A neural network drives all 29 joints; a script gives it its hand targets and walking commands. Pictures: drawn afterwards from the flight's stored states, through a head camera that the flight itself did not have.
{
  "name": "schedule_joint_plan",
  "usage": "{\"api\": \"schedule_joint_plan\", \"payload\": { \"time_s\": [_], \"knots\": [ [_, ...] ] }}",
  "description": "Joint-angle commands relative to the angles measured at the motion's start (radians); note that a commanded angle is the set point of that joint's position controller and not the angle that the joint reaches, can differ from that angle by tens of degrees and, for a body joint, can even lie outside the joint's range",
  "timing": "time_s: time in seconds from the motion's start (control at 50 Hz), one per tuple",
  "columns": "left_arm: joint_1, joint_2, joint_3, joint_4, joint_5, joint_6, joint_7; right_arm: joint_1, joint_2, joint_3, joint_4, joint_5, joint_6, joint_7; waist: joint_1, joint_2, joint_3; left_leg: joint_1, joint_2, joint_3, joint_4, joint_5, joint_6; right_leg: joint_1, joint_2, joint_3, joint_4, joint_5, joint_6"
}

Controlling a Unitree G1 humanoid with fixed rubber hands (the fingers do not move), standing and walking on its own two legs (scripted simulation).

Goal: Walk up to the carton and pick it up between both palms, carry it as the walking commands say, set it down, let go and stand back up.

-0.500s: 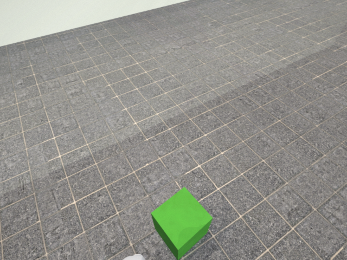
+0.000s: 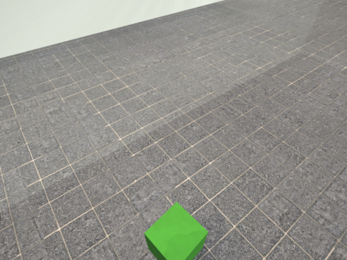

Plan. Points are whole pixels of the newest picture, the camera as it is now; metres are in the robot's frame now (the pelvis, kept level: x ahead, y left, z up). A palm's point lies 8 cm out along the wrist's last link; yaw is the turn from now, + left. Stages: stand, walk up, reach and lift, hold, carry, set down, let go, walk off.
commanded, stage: walk up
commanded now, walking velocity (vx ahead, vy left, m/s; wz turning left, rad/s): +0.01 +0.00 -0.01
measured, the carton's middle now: (175, 241) +0.36 -0.01 -0.65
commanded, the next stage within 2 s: none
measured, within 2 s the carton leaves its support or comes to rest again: neither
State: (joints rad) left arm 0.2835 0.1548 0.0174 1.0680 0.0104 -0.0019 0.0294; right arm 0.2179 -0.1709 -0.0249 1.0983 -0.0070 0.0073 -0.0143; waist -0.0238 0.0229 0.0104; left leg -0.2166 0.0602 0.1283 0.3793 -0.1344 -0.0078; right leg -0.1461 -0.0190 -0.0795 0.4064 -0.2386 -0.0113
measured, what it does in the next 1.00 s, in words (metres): stands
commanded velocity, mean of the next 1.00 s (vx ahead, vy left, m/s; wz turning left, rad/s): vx -0.03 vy -0.01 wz -0.01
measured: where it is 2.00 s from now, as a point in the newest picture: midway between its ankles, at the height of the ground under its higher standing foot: outside the picture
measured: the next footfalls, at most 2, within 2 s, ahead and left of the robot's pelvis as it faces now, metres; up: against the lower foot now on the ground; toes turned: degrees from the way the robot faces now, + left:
left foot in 1.24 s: +0.01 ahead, +0.18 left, +0.00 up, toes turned -2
right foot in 1.56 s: +0.00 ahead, +0.02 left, +0.00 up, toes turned -29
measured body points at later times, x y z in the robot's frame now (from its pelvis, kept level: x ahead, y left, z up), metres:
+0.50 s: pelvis +0.02 -0.01 +0.00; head +0.03 -0.01 +0.45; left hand +0.02 +0.21 -0.16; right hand +0.01 -0.23 -0.16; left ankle +0.04 +0.13 -0.74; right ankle -0.01 -0.11 -0.74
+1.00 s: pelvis +0.01 +0.00 -0.01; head +0.04 -0.01 +0.44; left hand +0.05 +0.24 -0.16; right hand +0.05 -0.26 -0.16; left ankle +0.03 +0.12 -0.72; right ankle -0.01 -0.11 -0.74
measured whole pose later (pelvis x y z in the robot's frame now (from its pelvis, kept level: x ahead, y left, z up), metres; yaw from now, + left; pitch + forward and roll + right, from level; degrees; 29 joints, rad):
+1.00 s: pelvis +0.01 +0.00 -0.01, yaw -1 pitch +0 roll +1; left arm 0.24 0.19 0.04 1.02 0.00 -0.02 0.06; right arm 0.20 -0.21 -0.07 1.04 0.00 0.02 -0.06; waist 0.00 -0.01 0.06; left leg -0.38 0.07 0.11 0.73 -0.35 -0.03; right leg -0.22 -0.03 -0.07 0.54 -0.32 -0.03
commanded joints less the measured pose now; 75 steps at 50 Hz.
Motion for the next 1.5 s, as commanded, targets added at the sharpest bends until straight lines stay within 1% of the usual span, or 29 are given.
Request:
{"api": "schedule_joint_plan", "payload": {
  "time_s": [0.0,0.06,0.24,0.82,0.84,0.86,0.88,0.9,0.92,0.94,0.96,0.98,1.0,1.02,1.04,1.08,1.14,1.16,1.18,1.2,1.22,1.24,1.26,1.3,1.32,1.34,1.4,1.44,1.48],
  "knots": [
    [0.03,0.093,0.012,-0.01,-0.01,-0.021,0.005,0.056,-0.071,-0.012,0.003,-0.008,-0.013,0.002,-0.003,-0.097,0.059,0.073,0.069,-0.084,-0.046,0.032,-0.003,-0.105,-0.115,0.13,-0.207,-0.037,-0.009],
    [0.043,0.085,0.008,-0.003,-0.005,-0.023,0.004,0.066,-0.059,-0.005,0.02,-0.004,-0.018,-0.003,0.009,-0.06,0.059,0.044,0.065,-0.081,-0.061,0.008,-0.014,-0.079,-0.116,0.129,-0.197,-0.043,-0.017],
    [0.067,0.074,0.0,0.01,-0.004,-0.025,0.004,0.112,-0.051,0.009,0.037,-0.008,-0.022,-0.013,0.014,-0.014,0.055,0.044,0.076,-0.084,-0.058,0.012,-0.013,-0.065,-0.093,0.104,-0.158,0.024,-0.024],
    [0.145,0.057,-0.006,0.019,-0.004,-0.029,0.013,0.134,-0.043,0.008,0.045,-0.007,-0.016,-0.024,0.011,-0.023,0.055,0.076,0.083,-0.067,-0.012,0.09,-0.006,-0.037,-0.086,0.092,-0.095,0.212,-0.027],
    [-0.008,0.077,0.002,-0.022,-0.025,-0.035,0.011,0.036,-0.101,-0.003,-0.014,0.01,-0.023,-0.023,0.02,-0.03,0.038,0.06,0.081,-0.063,-0.005,0.037,-0.003,-0.027,-0.083,0.101,-0.087,0.158,-0.018],
    [-0.04,0.203,0.033,-0.114,-0.05,-0.029,0.033,-0.047,-0.2,-0.042,-0.128,0.026,-0.021,-0.032,0.014,-0.046,0.106,-0.014,0.123,-0.087,0.124,0.43,0.011,-0.058,-0.118,0.073,0.052,0.536,-0.01],
    [0.019,0.19,0.039,-0.066,-0.039,-0.028,0.04,0.028,-0.186,-0.045,-0.083,0.013,-0.024,-0.041,0.01,-0.03,-0.041,0.042,0.131,-0.061,0.201,0.597,0.017,-0.028,-0.134,0.062,0.144,0.758,-0.014],
    [0.083,0.165,0.041,-0.05,-0.022,-0.03,0.037,0.091,-0.149,-0.043,-0.057,0.009,-0.019,-0.049,0.024,0.02,-0.105,0.027,0.1,-0.024,0.24,0.509,0.007,-0.003,-0.164,0.085,0.172,0.868,-0.017],
    [0.109,0.166,0.05,-0.04,-0.016,-0.027,0.036,0.097,-0.099,-0.043,-0.058,0.008,-0.009,-0.055,0.034,-0.029,-0.111,-0.016,0.073,-0.011,0.273,0.365,-0.009,0.003,-0.18,0.098,0.161,0.866,-0.038],
    [0.116,0.159,0.054,-0.037,-0.01,-0.018,0.038,0.063,-0.082,-0.05,-0.074,0.008,0.006,-0.059,0.051,-0.09,-0.079,-0.075,0.028,0.01,0.352,0.168,-0.028,-0.016,-0.221,0.136,0.117,0.857,-0.085],
    [0.117,0.16,0.055,-0.038,-0.001,-0.007,0.042,0.022,-0.071,-0.06,-0.091,0.004,0.027,-0.06,0.062,-0.179,-0.028,-0.167,-0.032,0.014,0.507,-0.283,-0.033,-0.042,-0.304,0.208,0.049,0.936,-0.16],
    [0.091,0.186,0.064,-0.054,0.008,0.005,0.05,0.001,-0.046,-0.064,-0.101,-0.007,0.051,-0.057,0.061,-0.186,-0.003,-0.211,-0.043,-0.059,0.698,-0.497,-0.028,-0.083,-0.362,0.207,0.015,0.993,-0.229],
    [0.048,0.229,0.084,-0.067,0.024,0.024,0.048,0.039,-0.027,-0.039,-0.133,-0.026,0.065,-0.053,0.055,-0.229,-0.012,-0.218,-0.011,-0.115,0.742,-0.519,-0.022,-0.147,-0.38,0.192,0.003,0.937,-0.254],
    [0.024,0.245,0.095,-0.085,0.045,0.03,0.029,-0.012,-0.07,-0.053,-0.167,-0.034,0.076,-0.059,0.064,-0.171,0.014,-0.228,0.007,-0.159,0.745,-0.468,-0.031,-0.187,-0.363,0.301,-0.028,0.828,-0.22],
    [-0.03,0.27,0.1,-0.104,0.048,0.031,0.018,0.0,-0.091,-0.063,-0.182,-0.035,0.079,-0.06,0.039,-0.144,0.012,-0.269,0.017,-0.179,0.711,-0.406,-0.034,-0.151,-0.351,0.323,-0.034,0.682,-0.191],
    [-0.089,0.258,0.097,-0.134,0.04,0.031,0.007,0.023,-0.111,-0.064,-0.171,-0.03,0.067,-0.055,0.036,-0.149,-0.034,-0.263,0.008,-0.144,0.576,-0.313,-0.041,-0.092,-0.308,0.327,-0.062,0.406,-0.158],
    [-0.089,0.251,0.096,-0.13,0.032,0.029,-0.001,0.02,-0.099,-0.054,-0.178,-0.015,0.049,-0.052,0.05,-0.197,-0.035,-0.13,-0.025,-0.094,0.326,-0.298,-0.049,-0.128,-0.258,0.333,-0.081,0.186,-0.118],
    [-0.085,0.261,0.099,-0.126,0.032,0.033,-0.004,0.047,-0.104,-0.054,-0.175,-0.015,0.046,-0.051,0.047,-0.199,-0.032,-0.072,-0.038,-0.072,0.223,-0.293,-0.049,-0.156,-0.248,0.34,-0.08,0.107,-0.107],
    [-0.083,0.271,0.102,-0.125,0.027,0.04,-0.005,0.101,-0.113,-0.055,-0.161,-0.019,0.041,-0.047,0.028,-0.179,-0.028,0.034,-0.049,-0.036,0.058,-0.214,-0.043,-0.214,-0.219,0.325,-0.059,-0.007,-0.081],
    [-0.037,0.261,0.1,-0.109,0.026,0.047,-0.004,0.166,-0.137,-0.059,-0.144,-0.03,0.032,-0.041,0.014,-0.112,-0.032,0.201,-0.036,-0.025,-0.079,-0.169,-0.033,-0.328,-0.161,0.281,0.007,-0.156,-0.043],
    [0.014,0.187,0.085,-0.115,0.032,0.049,-0.003,0.201,-0.205,-0.073,-0.149,-0.039,0.026,-0.031,0.007,0.131,-0.065,0.33,0.175,-0.244,-0.188,-0.415,0.004,-0.472,-0.056,0.152,0.26,-0.345,0.0],
    [-0.049,0.109,0.069,-0.157,0.02,0.05,0.007,0.093,-0.283,-0.082,-0.22,-0.04,0.03,-0.021,-0.021,0.343,-0.039,0.147,0.355,-0.419,-0.253,-0.586,0.113,-0.589,0.051,0.013,0.471,-0.414,0.033],
    [-0.167,0.156,0.074,-0.186,0.013,0.055,0.012,0.063,-0.22,-0.058,-0.23,-0.045,0.024,-0.01,-0.057,0.23,0.049,-0.034,0.324,-0.384,-0.297,-0.515,0.168,-0.537,-0.017,0.092,0.616,-0.362,0.018],
    [-0.072,0.197,0.102,-0.134,0.017,0.054,0.004,-0.014,-0.154,-0.033,-0.238,-0.061,0.01,-0.006,0.02,0.089,0.059,-0.095,0.208,-0.182,-0.211,-0.259,0.158,-0.454,-0.004,0.063,0.752,-0.256,-0.001],
    [-0.026,0.193,0.106,-0.11,0.028,0.053,-0.003,-0.029,-0.143,-0.028,-0.243,-0.063,0.003,-0.013,0.035,0.07,0.051,-0.069,0.17,-0.099,-0.158,-0.149,0.15,-0.439,-0.011,0.034,0.749,-0.223,0.004],
    [0.0,0.181,0.106,-0.099,0.034,0.05,-0.009,-0.02,-0.136,-0.026,-0.25,-0.065,-0.002,-0.018,0.03,0.067,0.036,-0.039,0.15,-0.065,-0.132,-0.091,0.154,-0.439,-0.019,0.001,0.715,-0.211,0.016],
    [-0.083,0.127,0.083,-0.155,0.031,0.035,-0.026,0.078,-0.136,-0.028,-0.222,-0.051,-0.014,-0.034,-0.019,0.104,0.025,0.073,0.202,-0.105,-0.131,-0.083,0.197,-0.47,-0.042,-0.022,0.583,-0.201,0.035],
    [-0.099,0.106,0.068,-0.176,0.025,0.033,-0.024,0.102,-0.136,-0.026,-0.207,-0.058,-0.013,-0.034,-0.029,0.115,0.018,0.086,0.209,-0.07,-0.101,-0.025,0.218,-0.404,-0.038,-0.043,0.453,-0.242,0.021],
    [-0.069,0.098,0.061,-0.177,0.017,0.031,-0.012,0.126,-0.142,-0.025,-0.188,-0.065,-0.007,-0.026,-0.027,0.125,0.001,0.073,0.209,-0.029,-0.043,0.126,0.226,-0.292,-0.018,-0.078,0.322,-0.257,-0.005]
  ]
}}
